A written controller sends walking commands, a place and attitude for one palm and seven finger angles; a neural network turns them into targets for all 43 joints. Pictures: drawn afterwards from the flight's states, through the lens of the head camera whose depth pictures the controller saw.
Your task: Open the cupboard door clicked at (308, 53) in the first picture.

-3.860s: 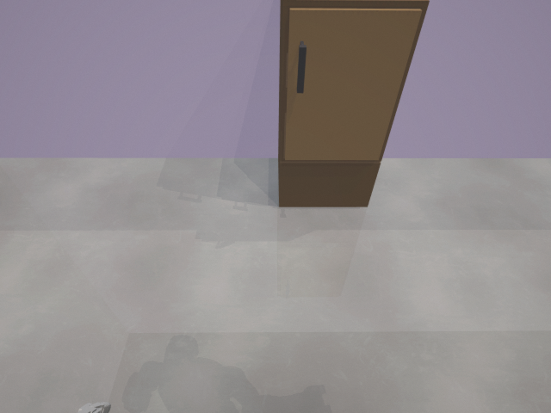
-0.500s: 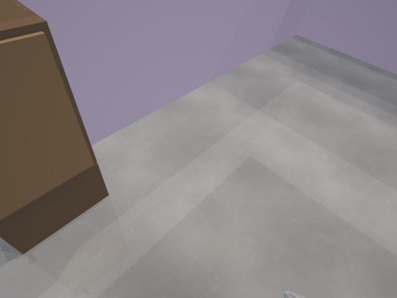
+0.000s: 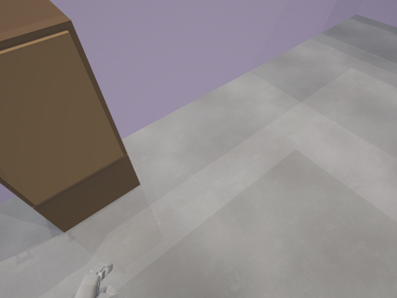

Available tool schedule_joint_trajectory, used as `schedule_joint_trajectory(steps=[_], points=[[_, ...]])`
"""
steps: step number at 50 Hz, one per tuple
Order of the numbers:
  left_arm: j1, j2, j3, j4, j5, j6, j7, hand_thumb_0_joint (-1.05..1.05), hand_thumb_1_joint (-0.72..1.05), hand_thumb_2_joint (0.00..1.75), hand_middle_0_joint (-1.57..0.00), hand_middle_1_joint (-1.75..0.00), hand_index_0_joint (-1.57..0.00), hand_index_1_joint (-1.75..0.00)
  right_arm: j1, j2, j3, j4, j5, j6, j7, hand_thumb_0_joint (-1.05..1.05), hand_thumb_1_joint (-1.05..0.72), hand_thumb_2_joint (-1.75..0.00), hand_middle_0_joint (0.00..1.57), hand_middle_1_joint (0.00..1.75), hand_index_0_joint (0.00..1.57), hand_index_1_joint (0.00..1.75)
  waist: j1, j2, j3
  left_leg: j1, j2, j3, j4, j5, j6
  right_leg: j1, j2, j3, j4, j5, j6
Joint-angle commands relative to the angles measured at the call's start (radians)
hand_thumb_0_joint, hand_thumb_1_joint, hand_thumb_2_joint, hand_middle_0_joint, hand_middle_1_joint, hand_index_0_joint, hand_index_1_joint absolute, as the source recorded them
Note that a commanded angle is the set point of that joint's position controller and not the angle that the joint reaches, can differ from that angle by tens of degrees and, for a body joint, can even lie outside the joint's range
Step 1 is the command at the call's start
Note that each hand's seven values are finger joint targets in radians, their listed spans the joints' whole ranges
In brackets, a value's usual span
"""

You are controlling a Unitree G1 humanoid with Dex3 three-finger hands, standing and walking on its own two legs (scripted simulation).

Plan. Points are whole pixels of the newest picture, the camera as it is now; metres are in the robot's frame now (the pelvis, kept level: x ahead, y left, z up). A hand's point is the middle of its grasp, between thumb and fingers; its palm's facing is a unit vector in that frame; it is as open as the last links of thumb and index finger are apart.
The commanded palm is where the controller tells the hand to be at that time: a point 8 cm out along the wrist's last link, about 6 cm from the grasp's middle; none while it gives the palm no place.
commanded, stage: turn to face it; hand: left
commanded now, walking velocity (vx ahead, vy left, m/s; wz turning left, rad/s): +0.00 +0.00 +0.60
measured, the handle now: out of the picture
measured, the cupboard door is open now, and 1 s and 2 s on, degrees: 0 0 0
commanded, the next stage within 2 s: take the last steps up to it in 0.92 s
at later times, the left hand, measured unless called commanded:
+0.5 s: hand out of the picture -0.10 +0.24 -0.19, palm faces +0.38 -0.88 -0.28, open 7.4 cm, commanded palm none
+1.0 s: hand out of the picture -0.01 +0.21 -0.14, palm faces +0.52 -0.81 -0.27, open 7.4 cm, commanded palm none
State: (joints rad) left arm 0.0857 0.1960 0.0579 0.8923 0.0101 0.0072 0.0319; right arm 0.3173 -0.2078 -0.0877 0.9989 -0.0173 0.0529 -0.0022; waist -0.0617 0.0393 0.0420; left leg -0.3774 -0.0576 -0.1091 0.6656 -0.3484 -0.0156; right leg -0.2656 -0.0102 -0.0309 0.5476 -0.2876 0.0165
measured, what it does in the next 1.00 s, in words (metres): steps on the spot, turning left: left foot, then right foot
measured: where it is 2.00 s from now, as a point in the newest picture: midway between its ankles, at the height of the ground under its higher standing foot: outside the picture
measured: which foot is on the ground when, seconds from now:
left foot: up 0.00-0.42, down 0.44-0.90, up 0.92-1.00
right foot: down 0.00-0.44, up 0.46-0.88, down 0.90-1.00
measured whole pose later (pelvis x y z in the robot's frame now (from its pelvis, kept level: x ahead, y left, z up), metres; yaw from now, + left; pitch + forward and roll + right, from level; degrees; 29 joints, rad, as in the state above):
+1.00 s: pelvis +0.00 +0.00 +0.00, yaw +32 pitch -1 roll +2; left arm 0.18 0.17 0.03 0.90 0.02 0.01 0.02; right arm 0.23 -0.22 -0.08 0.98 -0.02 0.08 0.01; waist -0.02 0.05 0.05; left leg -0.41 -0.04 -0.04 0.95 -0.46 -0.02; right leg -0.25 -0.06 -0.09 0.58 -0.32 -0.02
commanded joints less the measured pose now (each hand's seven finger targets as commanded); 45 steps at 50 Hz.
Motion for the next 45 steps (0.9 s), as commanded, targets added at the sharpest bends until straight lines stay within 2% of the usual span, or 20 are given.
schedule_joint_trajectory(steps=[1,2,4,10,16,18,20,21,22,23,24,26,28,33,37,40,42,43,44,45], points=[[0.073,0.189,0.034,-0.064,0.004,-0.014,0.011,0.00,0.90,0.90,-0.20,-0.30,-0.20,-0.30,-0.044,-0.100,-0.033,-0.108,-0.008,-0.006,0.005,0.00,-0.90,-0.90,0.20,0.30,0.20,0.30,0.046,-0.231,-0.024,-0.222,0.070,0.047,0.516,-0.150,-0.032,0.073,-0.390,0.243,-0.260,0.271,-0.144],[0.029,0.153,0.025,-0.074,0.004,-0.011,0.012,0.00,0.90,0.90,-0.20,-0.30,-0.20,-0.30,-0.028,-0.092,-0.032,-0.096,-0.007,-0.001,0.013,0.00,-0.90,-0.90,0.20,0.30,0.20,0.30,0.018,-0.178,0.010,-0.221,0.090,0.059,0.552,-0.086,-0.036,0.038,-0.344,0.152,-0.242,0.287,-0.126],[0.048,0.136,0.016,-0.077,0.006,-0.021,0.007,0.00,0.90,0.90,-0.20,-0.30,-0.20,-0.30,-0.029,-0.085,-0.024,-0.092,-0.009,0.005,0.022,0.00,-0.90,-0.90,0.20,0.30,0.20,0.30,0.022,-0.216,0.019,-0.222,0.097,0.097,0.574,-0.017,-0.055,0.063,-0.295,0.046,-0.219,0.385,-0.108],[0.163,0.183,0.025,-0.053,0.014,-0.015,0.005,0.00,0.90,0.90,-0.20,-0.30,-0.20,-0.30,-0.169,-0.099,-0.013,-0.136,-0.006,0.014,0.028,0.00,-0.90,-0.90,0.20,0.30,0.20,0.30,0.078,-0.221,0.002,-0.203,0.112,0.146,0.445,-0.049,-0.073,0.146,-0.330,0.001,-0.205,0.408,-0.136],[0.205,0.235,0.038,-0.031,0.021,-0.004,-0.001,0.00,0.90,0.90,-0.20,-0.30,-0.20,-0.30,-0.256,-0.099,0.009,-0.173,0.004,-0.003,0.033,0.00,-0.90,-0.90,0.20,0.30,0.20,0.30,0.109,-0.264,-0.049,-0.075,0.097,0.217,0.158,-0.090,-0.047,0.188,-0.362,-0.051,-0.138,0.501,-0.137],[0.211,0.249,0.045,-0.020,0.022,0.002,-0.003,0.00,0.90,0.90,-0.20,-0.30,-0.20,-0.30,-0.243,-0.104,0.012,-0.182,0.006,-0.010,0.031,0.00,-0.90,-0.90,0.20,0.30,0.20,0.30,0.103,-0.269,-0.070,0.003,0.090,0.241,0.047,-0.072,-0.031,0.177,-0.375,-0.074,-0.091,0.509,-0.118],[0.200,0.250,0.049,-0.019,0.012,0.006,-0.008,0.00,0.90,0.90,-0.20,-0.30,-0.20,-0.30,-0.170,-0.140,0.005,-0.171,0.002,-0.021,0.029,0.00,-0.90,-0.90,0.20,0.30,0.20,0.30,0.057,-0.212,-0.111,0.172,0.088,0.252,-0.173,0.093,-0.012,0.119,-0.347,-0.142,0.035,0.461,-0.057],[0.207,0.226,0.045,-0.029,0.005,0.010,-0.014,0.00,0.90,0.90,-0.20,-0.30,-0.20,-0.30,-0.105,-0.218,-0.014,-0.157,-0.003,-0.032,0.026,0.00,-0.90,-0.90,0.20,0.30,0.20,0.30,0.018,-0.047,-0.166,0.383,0.186,0.128,-0.259,0.290,0.034,-0.046,-0.299,-0.178,0.222,0.319,0.002],[0.175,0.155,0.027,-0.075,0.000,0.010,-0.022,0.00,0.90,0.90,-0.20,-0.30,-0.20,-0.30,-0.037,-0.341,-0.043,-0.154,-0.003,-0.035,0.023,0.00,-0.90,-0.90,0.20,0.30,0.20,0.30,-0.021,0.282,-0.176,0.511,0.469,-0.215,-0.283,0.685,0.157,-0.330,-0.157,-0.187,0.464,-0.329,0.081],[0.117,0.157,0.018,-0.099,0.009,0.024,-0.015,0.00,0.90,0.90,-0.20,-0.30,-0.20,-0.30,0.020,-0.357,-0.044,-0.126,0.008,-0.032,0.011,0.00,-0.90,-0.90,0.20,0.30,0.20,0.30,-0.041,0.199,-0.177,0.464,0.521,-0.230,-0.274,0.850,0.234,-0.368,-0.142,-0.062,0.568,-0.385,0.074],[0.101,0.145,0.024,-0.082,0.007,0.028,-0.005,0.00,0.90,0.90,-0.20,-0.30,-0.20,-0.30,0.008,-0.326,-0.037,-0.116,0.006,-0.037,-0.003,0.00,-0.90,-0.90,0.20,0.30,0.20,0.30,-0.030,0.235,-0.186,0.445,0.467,-0.203,-0.257,0.855,0.222,-0.368,-0.138,-0.006,0.616,-0.341,0.074],[0.110,0.164,0.033,-0.050,0.004,0.028,-0.015,0.00,0.90,0.90,-0.20,-0.30,-0.20,-0.30,-0.131,-0.250,-0.013,-0.150,-0.001,-0.037,-0.009,0.00,-0.90,-0.90,0.20,0.30,0.20,0.30,0.026,0.164,-0.085,0.295,0.354,-0.083,-0.279,0.689,0.189,-0.327,-0.134,0.012,0.645,-0.201,0.075],[0.168,0.162,0.033,-0.020,0.007,0.028,-0.024,0.00,0.90,0.90,-0.20,-0.30,-0.20,-0.30,-0.190,-0.225,-0.003,-0.170,0.001,-0.045,-0.006,0.00,-0.90,-0.90,0.20,0.30,0.20,0.30,0.060,0.122,-0.085,0.250,0.292,-0.023,-0.300,0.601,0.159,-0.276,-0.120,-0.002,0.625,-0.121,0.081],[0.149,0.151,0.028,-0.026,0.006,0.031,-0.018,0.00,0.90,0.90,-0.20,-0.30,-0.20,-0.30,-0.150,-0.213,-0.005,-0.155,0.000,-0.045,-0.008,0.00,-0.90,-0.90,0.20,0.30,0.20,0.30,0.049,0.083,-0.076,0.272,0.293,-0.079,-0.329,0.535,0.186,-0.259,-0.100,0.007,0.498,-0.115,0.090],[0.090,0.129,0.019,-0.048,0.003,0.027,-0.013,0.00,0.90,0.90,-0.20,-0.30,-0.20,-0.30,-0.114,-0.206,-0.010,-0.138,-0.005,-0.038,-0.007,0.00,-0.90,-0.90,0.20,0.30,0.20,0.30,0.026,0.097,-0.062,0.258,0.295,-0.133,-0.319,0.518,0.199,-0.206,-0.071,0.003,0.361,-0.159,0.080],[0.114,0.106,0.012,-0.047,-0.002,0.019,-0.009,0.00,0.90,0.90,-0.20,-0.30,-0.20,-0.30,-0.130,-0.200,-0.012,-0.135,-0.009,-0.035,-0.008,0.00,-0.90,-0.90,0.20,0.30,0.20,0.30,0.042,0.133,-0.079,0.225,0.282,-0.153,-0.285,0.562,0.192,-0.105,-0.040,-0.007,0.212,-0.153,0.064],[0.163,0.109,0.013,-0.032,-0.004,0.008,-0.005,0.00,0.90,0.90,-0.20,-0.30,-0.20,-0.30,-0.141,-0.189,-0.013,-0.130,-0.005,-0.034,-0.007,0.00,-0.90,-0.90,0.20,0.30,0.20,0.30,0.069,0.106,-0.090,0.179,0.260,-0.154,-0.238,0.564,0.167,0.006,-0.021,-0.017,0.061,-0.045,0.056],[0.195,0.113,0.015,-0.020,-0.004,-0.001,-0.002,0.00,0.90,0.90,-0.20,-0.30,-0.20,-0.30,-0.145,-0.176,-0.011,-0.130,0.000,-0.035,-0.006,0.00,-0.90,-0.90,0.20,0.30,0.20,0.30,0.089,0.082,-0.099,0.117,0.235,-0.141,-0.197,0.488,0.134,0.107,-0.033,-0.017,-0.076,0.064,0.053],[0.221,0.155,0.021,-0.013,0.004,-0.013,0.003,0.00,0.90,0.90,-0.20,-0.30,-0.20,-0.30,-0.133,-0.137,-0.007,-0.127,0.008,-0.038,-0.001,0.00,-0.90,-0.90,0.20,0.30,0.20,0.30,0.100,-0.028,-0.111,0.020,0.172,-0.092,-0.102,0.321,0.076,0.226,-0.120,0.068,-0.188,0.150,0.032],[0.228,0.242,0.037,-0.012,0.018,-0.023,0.010,0.00,0.90,0.90,-0.20,-0.30,-0.20,-0.30,-0.107,-0.066,0.006,-0.144,0.015,-0.040,0.004,0.00,-0.90,-0.90,0.20,0.30,0.20,0.30,0.090,-0.294,-0.119,-0.150,0.026,0.073,0.085,-0.032,-0.002,0.311,-0.372,0.314,-0.234,0.304,-0.067]])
